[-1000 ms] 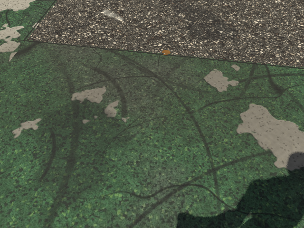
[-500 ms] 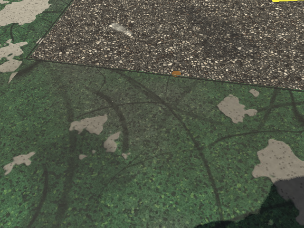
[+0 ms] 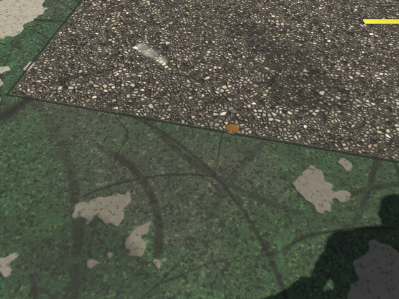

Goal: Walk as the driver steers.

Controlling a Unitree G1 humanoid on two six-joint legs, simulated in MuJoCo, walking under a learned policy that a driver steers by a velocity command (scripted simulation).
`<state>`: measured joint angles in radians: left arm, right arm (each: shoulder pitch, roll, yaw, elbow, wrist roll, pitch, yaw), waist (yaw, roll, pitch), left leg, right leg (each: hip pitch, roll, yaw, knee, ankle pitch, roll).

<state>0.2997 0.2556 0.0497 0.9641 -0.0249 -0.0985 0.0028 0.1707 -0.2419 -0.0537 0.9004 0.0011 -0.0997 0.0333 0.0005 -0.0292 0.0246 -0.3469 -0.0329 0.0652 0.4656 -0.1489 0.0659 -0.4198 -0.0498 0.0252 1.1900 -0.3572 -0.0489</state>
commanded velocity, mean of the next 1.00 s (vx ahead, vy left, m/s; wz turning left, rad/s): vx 0.50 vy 0.00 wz -0.24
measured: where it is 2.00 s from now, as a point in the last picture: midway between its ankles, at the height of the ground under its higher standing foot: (277, 169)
